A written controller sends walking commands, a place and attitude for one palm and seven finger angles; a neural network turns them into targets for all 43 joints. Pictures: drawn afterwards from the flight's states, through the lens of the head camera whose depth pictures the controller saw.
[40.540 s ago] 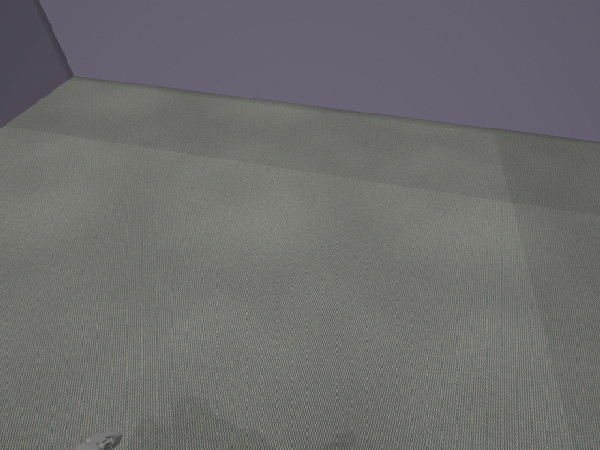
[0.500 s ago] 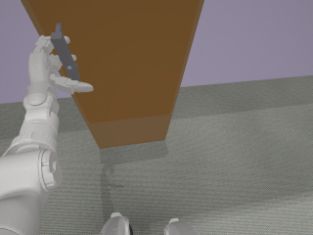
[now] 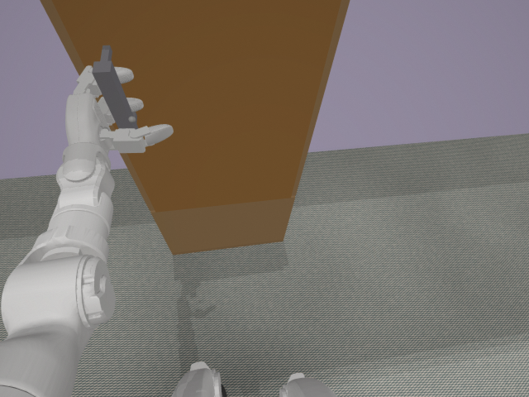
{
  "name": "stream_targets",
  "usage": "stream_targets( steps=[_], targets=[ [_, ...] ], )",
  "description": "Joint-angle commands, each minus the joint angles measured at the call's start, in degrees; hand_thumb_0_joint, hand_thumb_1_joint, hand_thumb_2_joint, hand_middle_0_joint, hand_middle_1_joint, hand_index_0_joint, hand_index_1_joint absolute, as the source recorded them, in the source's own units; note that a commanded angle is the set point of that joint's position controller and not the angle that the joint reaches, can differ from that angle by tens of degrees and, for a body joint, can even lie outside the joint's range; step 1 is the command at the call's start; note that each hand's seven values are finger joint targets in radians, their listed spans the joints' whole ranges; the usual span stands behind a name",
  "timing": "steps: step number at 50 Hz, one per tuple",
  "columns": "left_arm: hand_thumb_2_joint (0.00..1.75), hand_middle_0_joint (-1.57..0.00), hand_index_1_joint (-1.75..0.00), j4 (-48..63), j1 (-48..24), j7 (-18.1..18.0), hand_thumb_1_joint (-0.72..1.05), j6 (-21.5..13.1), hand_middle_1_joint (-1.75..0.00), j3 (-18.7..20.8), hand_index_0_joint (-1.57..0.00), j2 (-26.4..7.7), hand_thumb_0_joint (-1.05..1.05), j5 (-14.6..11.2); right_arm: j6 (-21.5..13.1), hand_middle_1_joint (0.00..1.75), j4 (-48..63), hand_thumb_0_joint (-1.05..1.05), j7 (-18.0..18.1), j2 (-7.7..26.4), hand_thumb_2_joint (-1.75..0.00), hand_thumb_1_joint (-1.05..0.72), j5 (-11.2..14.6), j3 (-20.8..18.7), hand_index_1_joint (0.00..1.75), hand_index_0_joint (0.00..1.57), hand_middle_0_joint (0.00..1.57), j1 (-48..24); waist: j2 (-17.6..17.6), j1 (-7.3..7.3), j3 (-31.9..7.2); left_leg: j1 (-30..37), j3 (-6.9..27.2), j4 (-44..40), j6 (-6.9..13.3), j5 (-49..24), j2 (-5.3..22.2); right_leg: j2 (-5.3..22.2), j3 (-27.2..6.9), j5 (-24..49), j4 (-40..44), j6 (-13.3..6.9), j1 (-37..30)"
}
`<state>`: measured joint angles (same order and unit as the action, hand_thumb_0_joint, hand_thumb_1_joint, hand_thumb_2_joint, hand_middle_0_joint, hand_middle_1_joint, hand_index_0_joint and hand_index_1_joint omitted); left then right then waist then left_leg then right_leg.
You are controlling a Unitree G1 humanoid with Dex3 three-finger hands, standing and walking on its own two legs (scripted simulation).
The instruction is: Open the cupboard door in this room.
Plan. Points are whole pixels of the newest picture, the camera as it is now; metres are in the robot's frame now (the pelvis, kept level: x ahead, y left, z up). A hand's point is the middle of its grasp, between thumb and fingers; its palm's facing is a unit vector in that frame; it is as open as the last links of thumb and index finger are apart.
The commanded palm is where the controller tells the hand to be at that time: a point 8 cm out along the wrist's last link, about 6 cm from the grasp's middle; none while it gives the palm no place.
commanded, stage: close the thumb around the handle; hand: left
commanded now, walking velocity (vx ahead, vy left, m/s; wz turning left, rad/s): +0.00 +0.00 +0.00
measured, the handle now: (120, 97) +0.57 +0.18 +0.09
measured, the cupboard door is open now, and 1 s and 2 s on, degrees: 0 16 43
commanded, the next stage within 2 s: pull the door open along its arc in 0.40 s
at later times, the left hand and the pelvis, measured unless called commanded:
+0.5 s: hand (133, 119) +0.51 +0.16 +0.09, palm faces +0.08 -1.00 -0.01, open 5.8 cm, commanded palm +0.49 +0.20 +0.09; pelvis +0.00 +0.00 +0.00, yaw +0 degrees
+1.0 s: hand (148, 167) +0.42 +0.13 +0.09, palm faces +0.10 -0.99 +0.05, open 6.2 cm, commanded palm +0.36 +0.18 +0.09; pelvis +0.02 +0.00 +0.02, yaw -1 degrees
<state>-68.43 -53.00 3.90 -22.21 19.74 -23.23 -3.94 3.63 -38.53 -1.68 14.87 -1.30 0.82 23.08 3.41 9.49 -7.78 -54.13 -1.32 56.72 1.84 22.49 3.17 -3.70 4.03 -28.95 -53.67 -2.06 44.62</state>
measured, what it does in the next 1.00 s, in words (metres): stands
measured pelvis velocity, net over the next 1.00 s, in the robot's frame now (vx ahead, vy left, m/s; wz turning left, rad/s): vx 0.02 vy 0.00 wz -0.02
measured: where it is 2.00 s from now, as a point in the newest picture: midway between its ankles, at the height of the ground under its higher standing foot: outside the picture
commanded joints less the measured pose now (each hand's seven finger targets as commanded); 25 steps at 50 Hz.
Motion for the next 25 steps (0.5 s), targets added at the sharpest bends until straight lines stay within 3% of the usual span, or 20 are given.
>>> stream_targets(
  steps=[1, 6, 7, 8, 10, 13, 14, 18, 20, 25],
  targets=[
    [0.68, -0.36, -1.30, 10.8, -26.3, 0.6, 0.40, -3.8, -1.30, 2.2, -0.36, -15.4, 0.00, -0.3, -1.0, 0.30, 2.8, 0.00, 1.0, 10.4, -0.90, -0.90, 0.2, -3.5, 0.30, 0.20, 0.20, 9.6, 1.9, 1.27, -23.0, 25.6, 4.2, -3.3, 0.5, -18.7, -1.9, -1.0, -3.6, 23.5, 7.3, 1.6, -1.0],
    [0.80, -0.38, -1.33, 13.0, -28.3, 1.9, 0.68, -4.3, -1.33, 1.1, -0.38, -14.3, 0.00, -1.0, -1.2, 0.30, 2.9, 0.00, 1.1, 10.2, -0.90, -0.90, 0.3, -3.5, 0.30, 0.20, 0.20, 9.5, 4.1, 1.37, -25.2, 27.8, 4.3, -3.1, 0.4, -19.8, -1.8, -1.1, -3.5, 23.8, 7.1, 1.6, -0.6],
    [0.83, -0.39, -1.33, 12.0, -27.2, 2.1, 0.73, -4.2, -1.33, 0.7, -0.39, -13.5, 0.00, -1.0, -1.2, 0.30, 2.8, 0.00, 1.1, 10.1, -0.90, -0.90, 0.3, -3.5, 0.30, 0.20, 0.20, 9.5, 4.5, 1.23, -24.0, 28.2, 4.5, -3.0, 0.2, -20.1, -1.7, -1.1, -3.1, 23.4, 7.0, 1.3, 0.3],
    [0.85, -0.39, -1.34, 12.0, -28.2, 2.1, 0.79, -4.3, -1.34, -0.4, -0.39, -12.0, 0.00, -1.3, -1.3, 0.30, 2.5, 0.00, 1.0, 10.1, -0.90, -0.90, 0.3, -3.5, 0.30, 0.20, 0.20, 9.8, 4.2, 2.01, -23.7, 28.8, 4.8, -2.9, 0.3, -20.1, -1.6, -1.2, -3.0, 22.9, 7.0, 1.3, 1.5],
    [0.90, -0.40, -1.35, 11.2, -28.1, 1.9, 0.90, -4.0, -1.35, 0.2, -0.40, -13.0, 0.00, -1.2, -1.2, 0.30, 2.2, 0.00, 1.2, 10.4, -0.90, -0.90, 0.3, -3.7, 0.30, 0.20, 0.20, 9.8, 4.0, 1.96, -23.9, 28.5, 4.9, -3.0, 0.2, -19.7, -1.5, -1.2, -3.0, 22.3, 7.1, 1.4, 1.8],
    [0.90, -0.40, -1.35, 12.4, -29.6, 1.4, 0.90, -3.9, -1.35, 0.1, -0.40, -12.6, 0.00, -1.3, -1.4, 0.30, 2.0, 0.00, 1.1, 10.4, -0.90, -0.90, 0.0, -3.7, 0.30, 0.20, 0.20, 10.0, 4.6, 2.07, -24.5, 28.8, 5.0, -2.9, 0.3, -19.7, -1.6, -1.1, -3.0, 22.1, 7.0, 1.3, 1.8],
    [0.90, -0.40, -1.35, 12.5, -29.3, 1.1, 0.90, -4.0, -1.35, 1.5, -0.40, -14.3, 0.00, -1.0, -1.4, 0.30, 1.9, 0.00, 1.2, 10.5, -0.90, -0.90, 0.1, -3.8, 0.30, 0.20, 0.20, 10.2, 4.4, 1.59, -25.7, 29.1, 5.1, -2.9, 0.2, -20.2, -1.4, -1.1, -3.0, 22.4, 6.8, 1.4, 1.5],
    [0.90, -0.40, -1.35, 11.5, -28.8, 0.6, 0.90, -3.9, -1.35, 2.6, -0.40, -16.0, 0.00, -0.5, -1.2, 0.30, 2.0, 0.00, 1.3, 10.6, -0.90, -0.90, -0.1, -3.6, 0.30, 0.20, 0.20, 10.6, 1.9, 1.73, -24.4, 26.1, 4.7, -2.8, 0.6, -19.6, -1.8, -1.1, -3.4, 23.4, 6.9, 1.6, -0.7],
    [0.90, -0.40, -1.35, 11.3, -28.7, 0.7, 0.90, -3.8, -1.35, 1.9, -0.40, -15.3, 0.00, -0.2, -1.2, 0.30, 2.0, 0.00, 1.2, 10.4, -0.90, -0.90, 0.1, -3.5, 0.30, 0.20, 0.20, 10.2, 3.8, 1.62, -23.9, 26.9, 4.6, -2.9, 0.3, -19.3, -1.7, -1.0, -3.3, 22.8, 7.0, 1.5, 0.5],
    [0.90, -0.40, -1.35, 10.6, -29.2, 0.9, 0.90, -3.5, -1.35, 2.0, -0.40, -15.7, 0.00, -0.5, -1.3, 0.30, 2.1, 0.00, 1.3, 10.5, -0.90, -0.90, 0.1, -3.4, 0.30, 0.20, 0.20, 10.1, 2.5, 2.16, -22.8, 25.3, 4.3, -3.0, 0.6, -17.6, -1.7, -1.1, -3.6, 22.4, 7.5, 1.8, -0.2]
  ],
)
